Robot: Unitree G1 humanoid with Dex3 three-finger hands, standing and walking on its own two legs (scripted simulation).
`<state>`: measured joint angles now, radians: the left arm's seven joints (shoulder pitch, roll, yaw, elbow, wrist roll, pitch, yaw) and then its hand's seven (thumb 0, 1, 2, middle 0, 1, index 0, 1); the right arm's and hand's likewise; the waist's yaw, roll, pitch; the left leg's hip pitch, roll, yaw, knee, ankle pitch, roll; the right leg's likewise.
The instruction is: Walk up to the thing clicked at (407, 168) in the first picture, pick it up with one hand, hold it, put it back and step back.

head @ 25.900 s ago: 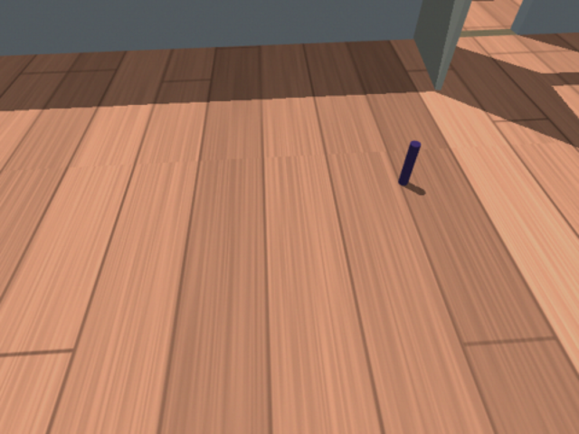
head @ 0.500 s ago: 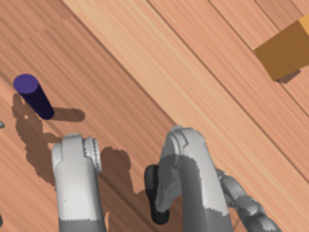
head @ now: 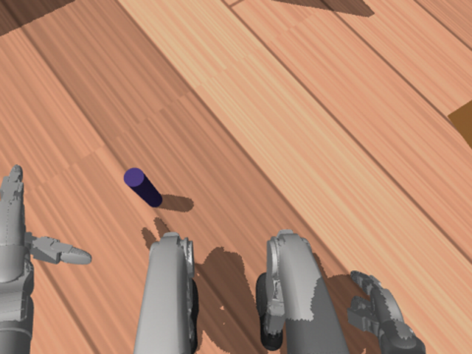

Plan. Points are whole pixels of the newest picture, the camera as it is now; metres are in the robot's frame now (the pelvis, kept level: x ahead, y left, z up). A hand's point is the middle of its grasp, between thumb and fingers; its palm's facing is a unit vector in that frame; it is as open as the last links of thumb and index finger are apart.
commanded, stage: home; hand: left
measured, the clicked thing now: (145, 190) +0.45 +0.24 -0.37
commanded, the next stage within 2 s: none
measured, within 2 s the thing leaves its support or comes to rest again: neither
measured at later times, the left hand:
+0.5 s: hand (23, 261) +0.25 +0.22 +0.12, palm faces +0.17 -0.92 -0.35, open 17.6 cm
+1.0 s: hand (22, 290) +0.23 +0.19 +0.17, palm faces +0.17 -0.94 -0.30, open 17.7 cm
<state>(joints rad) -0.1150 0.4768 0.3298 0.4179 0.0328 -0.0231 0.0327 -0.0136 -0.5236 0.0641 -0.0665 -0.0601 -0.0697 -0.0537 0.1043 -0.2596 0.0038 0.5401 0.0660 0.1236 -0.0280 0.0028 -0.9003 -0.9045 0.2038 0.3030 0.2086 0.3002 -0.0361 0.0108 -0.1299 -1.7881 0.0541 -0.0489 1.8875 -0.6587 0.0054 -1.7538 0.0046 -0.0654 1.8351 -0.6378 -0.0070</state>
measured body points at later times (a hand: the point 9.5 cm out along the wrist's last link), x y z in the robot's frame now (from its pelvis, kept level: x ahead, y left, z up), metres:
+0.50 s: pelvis +0.07 +0.00 +0.20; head +0.12 +0.02 +0.64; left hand +0.24 +0.27 +0.14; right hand +0.23 -0.24 +0.11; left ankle +0.07 +0.12 -0.46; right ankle +0.08 -0.12 -0.46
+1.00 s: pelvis +0.08 +0.00 +0.22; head +0.11 +0.00 +0.67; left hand +0.22 +0.24 +0.19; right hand +0.27 -0.23 +0.15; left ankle +0.07 +0.12 -0.46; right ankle +0.08 -0.12 -0.46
